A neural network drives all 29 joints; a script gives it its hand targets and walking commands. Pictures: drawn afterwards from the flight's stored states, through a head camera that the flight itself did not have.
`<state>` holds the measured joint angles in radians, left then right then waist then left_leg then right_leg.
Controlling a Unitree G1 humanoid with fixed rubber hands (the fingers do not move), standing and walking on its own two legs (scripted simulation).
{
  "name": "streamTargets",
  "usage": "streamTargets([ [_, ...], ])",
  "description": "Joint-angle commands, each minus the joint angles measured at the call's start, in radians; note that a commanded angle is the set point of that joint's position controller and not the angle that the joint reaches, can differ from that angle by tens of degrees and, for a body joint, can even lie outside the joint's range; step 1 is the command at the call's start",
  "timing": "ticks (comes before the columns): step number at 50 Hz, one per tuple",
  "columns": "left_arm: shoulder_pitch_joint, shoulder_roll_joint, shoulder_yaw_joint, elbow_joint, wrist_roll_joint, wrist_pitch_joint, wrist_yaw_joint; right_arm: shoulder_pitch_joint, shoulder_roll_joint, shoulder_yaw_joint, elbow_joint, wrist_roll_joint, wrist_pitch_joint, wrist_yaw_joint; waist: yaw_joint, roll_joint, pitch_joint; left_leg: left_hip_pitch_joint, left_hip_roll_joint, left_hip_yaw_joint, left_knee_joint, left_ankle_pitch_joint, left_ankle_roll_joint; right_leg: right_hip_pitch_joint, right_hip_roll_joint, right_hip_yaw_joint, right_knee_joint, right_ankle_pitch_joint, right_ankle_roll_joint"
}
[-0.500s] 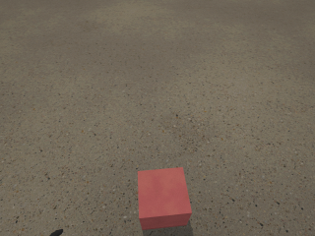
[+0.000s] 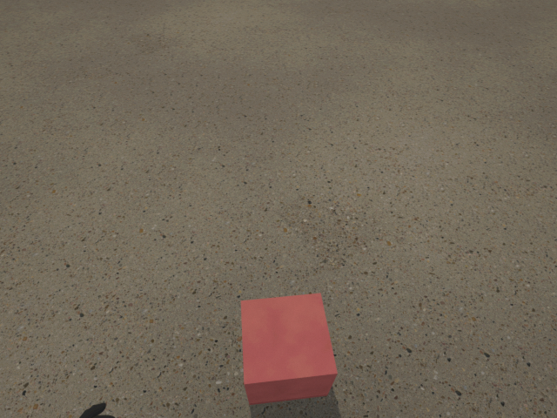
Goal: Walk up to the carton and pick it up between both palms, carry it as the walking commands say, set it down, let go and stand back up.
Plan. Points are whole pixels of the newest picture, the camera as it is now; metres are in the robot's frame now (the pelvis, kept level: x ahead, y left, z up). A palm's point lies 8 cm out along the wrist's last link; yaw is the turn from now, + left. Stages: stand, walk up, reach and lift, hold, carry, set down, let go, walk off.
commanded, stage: walk up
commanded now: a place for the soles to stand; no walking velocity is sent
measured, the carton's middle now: (284, 349) +0.44 -0.02 -0.65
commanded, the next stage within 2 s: none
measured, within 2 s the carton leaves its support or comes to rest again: neither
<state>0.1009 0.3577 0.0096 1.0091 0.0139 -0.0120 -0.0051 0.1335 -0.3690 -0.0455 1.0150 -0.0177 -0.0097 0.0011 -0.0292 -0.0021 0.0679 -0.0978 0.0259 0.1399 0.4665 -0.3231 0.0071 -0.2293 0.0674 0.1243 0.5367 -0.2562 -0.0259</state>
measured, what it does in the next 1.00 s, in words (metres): steps on the spot: right foot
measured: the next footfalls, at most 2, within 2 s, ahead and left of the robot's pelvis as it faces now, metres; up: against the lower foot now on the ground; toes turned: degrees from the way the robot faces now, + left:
right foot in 0.92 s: +0.13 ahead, -0.15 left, +0.00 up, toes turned +7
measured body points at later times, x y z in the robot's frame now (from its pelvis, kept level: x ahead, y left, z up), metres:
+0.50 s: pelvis +0.00 +0.01 +0.00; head +0.01 +0.00 +0.45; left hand +0.11 +0.30 -0.12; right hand +0.08 -0.31 -0.12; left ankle -0.04 +0.11 -0.74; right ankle +0.02 -0.10 -0.74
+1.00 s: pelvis +0.01 -0.04 -0.02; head +0.03 -0.04 +0.43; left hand +0.14 +0.27 -0.12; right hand +0.04 -0.37 -0.14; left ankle -0.04 +0.11 -0.72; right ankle +0.09 -0.15 -0.74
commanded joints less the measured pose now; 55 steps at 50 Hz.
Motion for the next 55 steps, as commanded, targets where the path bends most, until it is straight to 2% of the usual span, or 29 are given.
streamTargets([
  [1,-0.04,0.224,0.055,-0.066,-0.005,-0.015,0.013,-0.025,-0.223,-0.056,-0.073,0.0,-0.02,-0.013,0.003,-0.002,-0.107,0.03,0.142,-0.127,-0.076,0.189,0.066,-0.007,-0.115,0.074,-0.012,0.364,-0.05],
  [3,-0.038,0.204,0.036,-0.078,0.001,-0.013,0.011,-0.028,-0.217,-0.06,-0.083,0.003,-0.013,-0.012,-0.007,0.049,-0.106,0.075,0.137,-0.116,-0.071,0.127,0.071,-0.063,-0.115,0.065,-0.011,0.344,-0.061],
  [7,-0.034,0.216,0.045,-0.088,0.004,-0.013,0.012,-0.021,-0.224,-0.063,-0.107,0.002,-0.01,-0.014,-0.006,-0.023,-0.121,0.034,0.139,-0.141,-0.036,0.139,0.08,-0.03,-0.127,0.113,-0.017,0.299,-0.07],
  [8,-0.034,0.212,0.045,-0.095,0.002,-0.014,0.012,-0.02,-0.227,-0.062,-0.089,-0.004,-0.006,-0.011,0.009,0.045,-0.1,0.035,0.112,-0.102,-0.034,0.082,0.068,-0.062,-0.131,0.135,-0.032,0.276,-0.08],
  [11,-0.042,0.244,0.055,-0.094,0.017,-0.019,0.014,-0.038,-0.205,-0.057,-0.124,0.004,-0.007,-0.01,-0.009,-0.11,-0.054,-0.014,0.133,-0.137,-0.026,-0.004,0.066,-0.066,-0.136,0.152,-0.076,0.248,-0.069],
  [13,0.014,0.254,0.058,-0.095,0.015,-0.024,0.019,-0.069,-0.193,-0.053,-0.124,0.005,-0.003,-0.003,0.024,-0.131,-0.072,-0.039,0.051,-0.102,0.048,-0.039,0.03,-0.026,-0.191,0.28,-0.177,0.201,-0.096],
  [14,-0.002,0.253,0.056,-0.092,0.005,-0.024,0.018,-0.05,-0.186,-0.05,-0.108,0.002,-0.006,-0.004,-0.001,-0.114,-0.078,-0.025,0.017,-0.119,0.01,-0.05,0.019,-0.026,-0.208,0.324,-0.201,0.155,-0.113],
  [18,-0.055,0.204,0.033,-0.087,0.0,-0.022,0.016,0.005,-0.207,-0.054,-0.076,-0.007,-0.023,-0.003,-0.028,-0.012,-0.057,0.105,0.098,-0.174,-0.134,0.06,0.05,-0.111,-0.142,0.172,-0.12,0.263,-0.057],
  [20,-0.044,0.196,0.035,-0.095,0.001,-0.018,0.011,-0.003,-0.246,-0.064,-0.087,-0.006,-0.03,-0.009,-0.018,0.047,-0.076,0.125,0.219,-0.223,-0.153,0.221,0.102,-0.124,-0.061,0.02,0.01,0.231,-0.018],
  [22,-0.007,0.206,0.034,-0.083,0.004,-0.017,0.016,-0.032,-0.258,-0.065,-0.097,-0.001,-0.024,-0.011,0.012,0.008,-0.072,0.108,0.259,-0.218,-0.106,0.372,0.151,-0.108,-0.057,-0.019,0.046,0.209,-0.01],
  [26,0.038,0.219,0.041,-0.087,0.002,-0.024,0.01,-0.06,-0.221,-0.07,-0.13,0.0,-0.007,-0.008,0.014,0.06,-0.099,0.037,0.125,-0.082,-0.007,0.153,0.067,0.0,-0.128,0.073,-0.036,0.368,-0.066],
  [29,0.023,0.233,0.047,-0.101,0.005,-0.029,0.016,-0.012,-0.177,-0.053,-0.122,0.012,-0.004,-0.01,-0.001,-0.064,-0.104,-0.001,0.079,-0.107,0.025,0.111,0.044,0.013,-0.185,0.2,-0.084,0.361,-0.101],
  [30,0.02,0.242,0.043,-0.106,0.002,-0.028,0.016,-0.01,-0.196,-0.059,-0.137,0.009,-0.005,-0.004,-0.008,-0.017,-0.13,0.019,0.064,-0.12,0.022,0.065,0.032,0.013,-0.199,0.238,-0.104,0.321,-0.112],
  [31,-0.015,0.225,0.037,-0.115,0.009,-0.031,0.021,-0.021,-0.193,-0.061,-0.122,0.013,-0.006,-0.007,-0.008,-0.06,-0.126,0.032,0.068,-0.137,0.002,0.021,0.04,-0.023,-0.203,0.247,-0.113,0.299,-0.105],
  [33,-0.069,0.222,0.035,-0.128,0.006,-0.023,0.015,0.033,-0.211,-0.058,-0.114,0.004,-0.016,-0.004,-0.039,-0.071,-0.079,0.067,0.098,-0.177,-0.117,0.031,0.055,-0.095,-0.141,0.143,-0.074,0.261,-0.058],
  [34,-0.069,0.202,0.033,-0.117,0.0,-0.021,0.013,0.023,-0.229,-0.068,-0.104,-0.006,-0.02,-0.008,-0.034,0.007,-0.056,0.078,0.161,-0.211,-0.156,0.047,0.08,-0.126,-0.104,0.082,-0.01,0.241,-0.036],
  [35,-0.069,0.228,0.065,-0.173,0.032,0.006,-0.012,0.156,-0.311,-0.1,-0.098,0.005,-0.044,-0.028,-0.06,0.007,-0.076,0.222,0.294,-0.32,-0.18,0.14,0.157,-0.25,-0.033,0.004,0.137,0.136,-0.023],
  [36,-0.077,0.209,0.069,-0.178,0.032,0.021,-0.016,0.149,-0.306,-0.1,-0.105,-0.001,-0.055,-0.037,-0.058,0.041,-0.025,0.252,0.422,-0.446,-0.198,0.299,0.252,-0.386,-0.002,-0.018,0.322,-0.231,-0.005],
  [37,-0.072,0.216,0.07,-0.192,0.04,0.027,-0.018,0.172,-0.328,-0.109,-0.106,0.005,-0.065,-0.043,-0.046,0.072,-0.023,0.242,0.467,-0.416,-0.165,0.36,0.28,-0.396,-0.073,-0.004,0.372,-0.302,0.0],
  [39,-0.047,0.191,0.073,-0.202,0.015,0.029,-0.035,0.141,-0.299,-0.098,-0.124,0.002,-0.078,-0.056,-0.002,0.028,0.065,0.173,0.42,-0.34,-0.137,0.506,0.255,-0.401,-0.092,0.008,0.367,-0.228,-0.004],
  [41,-0.033,0.183,0.08,-0.202,0.013,0.022,-0.047,0.107,-0.276,-0.094,-0.162,-0.009,-0.079,-0.052,-0.003,0.102,0.054,0.118,0.35,-0.2,-0.104,0.594,0.189,-0.282,-0.107,-0.052,0.248,-0.188,-0.005],
  [43,-0.029,0.178,0.092,-0.196,0.016,0.02,-0.055,0.08,-0.269,-0.084,-0.176,-0.007,-0.063,-0.041,0.011,0.119,0.038,-0.03,0.25,-0.133,-0.046,0.523,0.134,-0.08,-0.072,-0.127,0.102,-0.094,-0.008],
  [45,0.029,0.194,0.112,-0.176,0.022,0.011,-0.049,0.055,-0.246,-0.062,-0.194,0.002,-0.046,-0.03,0.043,0.123,-0.035,-0.199,0.197,-0.099,0.026,0.246,0.098,0.135,-0.056,-0.15,0.014,0.032,-0.04],
  [46,0.064,0.254,0.125,-0.153,0.023,0.011,-0.037,0.088,-0.213,-0.047,-0.206,0.006,-0.043,-0.025,0.052,-0.006,-0.07,-0.276,0.152,-0.083,0.131,0.147,0.06,0.231,-0.109,-0.048,-0.023,0.059,-0.057],
  [47,0.101,0.3,0.129,-0.175,0.029,0.0,-0.025,0.099,-0.184,-0.046,-0.216,0.013,-0.033,-0.03,0.071,-0.179,-0.1,-0.303,0.054,-0.045,0.337,0.019,0.021,0.198,-0.288,0.23,-0.151,0.06,-0.131],
  [48,0.069,0.306,0.11,-0.189,0.014,-0.006,-0.013,0.129,-0.187,-0.043,-0.204,0.028,-0.012,-0.032,0.051,-0.156,-0.163,-0.246,0.003,-0.182,0.441,-0.317,0.015,0.117,-0.414,0.439,-0.253,-0.035,-0.194],
  [49,0.048,0.309,0.113,-0.173,0.014,-0.003,-0.006,0.138,-0.234,-0.056,-0.166,0.022,0.002,-0.034,0.057,-0.088,-0.099,-0.218,0.006,-0.246,0.47,-0.308,0.017,0.008,-0.401,0.395,-0.281,-0.22,-0.195],
  [51,-0.073,0.28,0.109,-0.203,0.016,0.006,0.002,0.211,-0.214,-0.05,-0.144,0.019,0.01,-0.03,0.009,-0.143,-0.022,-0.211,0.032,-0.219,0.459,-0.28,0.028,-0.082,-0.35,0.261,-0.284,-0.34,-0.179],
  [55,-0.088,0.279,0.106,-0.201,0.013,0.013,-0.002,0.259,-0.237,-0.068,-0.092,0.005,0.0,-0.024,0.009,-0.155,-0.071,-0.128,0.019,-0.149,0.294,-0.165,0.021,-0.122,-0.341,0.172,-0.233,-0.271,-0.156],
])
